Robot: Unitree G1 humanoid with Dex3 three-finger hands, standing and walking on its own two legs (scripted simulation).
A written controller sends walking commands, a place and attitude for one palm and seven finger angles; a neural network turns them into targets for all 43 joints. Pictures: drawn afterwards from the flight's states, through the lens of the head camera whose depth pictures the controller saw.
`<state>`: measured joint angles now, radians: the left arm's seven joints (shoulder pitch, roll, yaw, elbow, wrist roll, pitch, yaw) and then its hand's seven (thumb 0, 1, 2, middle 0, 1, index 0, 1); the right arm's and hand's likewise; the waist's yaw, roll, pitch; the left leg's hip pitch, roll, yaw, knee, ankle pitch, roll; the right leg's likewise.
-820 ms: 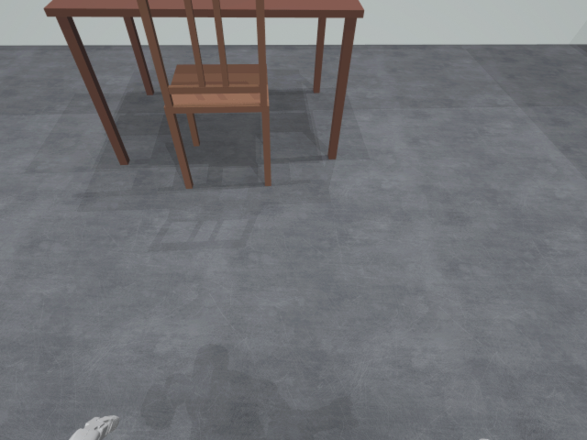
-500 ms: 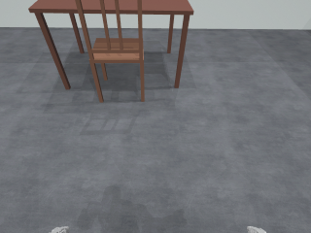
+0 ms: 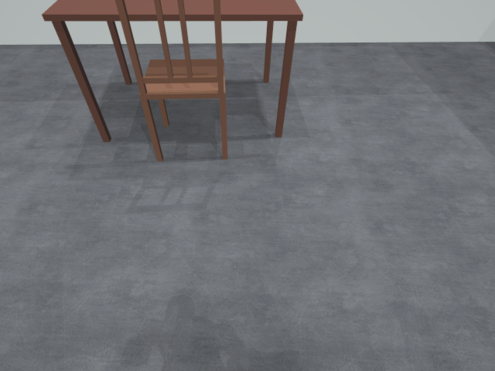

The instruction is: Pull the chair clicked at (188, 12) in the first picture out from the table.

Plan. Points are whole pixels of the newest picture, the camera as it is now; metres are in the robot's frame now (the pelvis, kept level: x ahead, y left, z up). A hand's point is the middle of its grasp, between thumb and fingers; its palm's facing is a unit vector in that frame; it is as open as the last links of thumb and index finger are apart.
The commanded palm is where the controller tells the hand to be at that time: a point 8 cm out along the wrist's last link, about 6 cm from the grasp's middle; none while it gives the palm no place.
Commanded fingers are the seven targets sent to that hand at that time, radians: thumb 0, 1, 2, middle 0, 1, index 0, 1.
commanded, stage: look at it before walking up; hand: left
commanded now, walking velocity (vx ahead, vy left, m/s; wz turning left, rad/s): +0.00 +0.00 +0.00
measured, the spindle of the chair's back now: (164, 39) +1.37 +0.45 -0.07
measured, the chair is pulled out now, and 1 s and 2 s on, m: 0.00 0.00 0.00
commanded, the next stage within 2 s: walk to a spot facing it in 0.62 s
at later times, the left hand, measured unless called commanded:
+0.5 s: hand out of the picture +0.06 +0.24 -0.16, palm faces -0.02 -0.95 -0.32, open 7.4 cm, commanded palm none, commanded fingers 0.00 0.90 0.90 -0.20 -0.30 -0.20 -0.30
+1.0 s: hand out of the picture +0.03 +0.22 -0.19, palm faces +0.09 -0.98 -0.20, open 7.3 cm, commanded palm none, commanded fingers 0.00 0.90 0.90 -0.20 -0.30 -0.20 -0.30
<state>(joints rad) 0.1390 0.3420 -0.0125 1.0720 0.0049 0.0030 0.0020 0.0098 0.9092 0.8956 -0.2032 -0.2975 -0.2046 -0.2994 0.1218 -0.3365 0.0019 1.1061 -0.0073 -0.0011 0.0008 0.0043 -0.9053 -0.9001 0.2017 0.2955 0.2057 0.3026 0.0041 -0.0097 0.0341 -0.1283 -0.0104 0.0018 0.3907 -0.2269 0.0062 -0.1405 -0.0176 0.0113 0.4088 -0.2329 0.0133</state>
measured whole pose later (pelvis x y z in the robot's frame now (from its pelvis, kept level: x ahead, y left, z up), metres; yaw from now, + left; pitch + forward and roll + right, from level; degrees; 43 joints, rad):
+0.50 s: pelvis -0.01 -0.01 +0.00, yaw +0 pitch -2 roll +0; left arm 0.14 0.33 -0.01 1.09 0.01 0.00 0.00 0.01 0.91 0.90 -0.20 -0.30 -0.20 -0.30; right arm 0.12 -0.33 0.00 1.12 -0.01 0.00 0.00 0.00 -0.91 -0.90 0.20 0.30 0.21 0.30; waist 0.01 -0.01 0.03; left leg -0.13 0.00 0.00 0.37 -0.20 0.00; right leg -0.14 -0.01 0.01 0.39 -0.21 0.01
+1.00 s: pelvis +0.04 +0.02 -0.01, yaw +5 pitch +0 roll -2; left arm 0.30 0.24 0.01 1.08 0.02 -0.01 0.00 0.01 0.91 0.90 -0.20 -0.30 -0.20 -0.30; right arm 0.29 -0.23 0.00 1.11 -0.02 0.02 0.02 0.00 -0.91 -0.90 0.20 0.29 0.20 0.30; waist 0.01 -0.02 -0.03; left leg -0.25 0.03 0.05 0.63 -0.41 0.02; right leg -0.11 -0.03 -0.06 0.46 -0.34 0.02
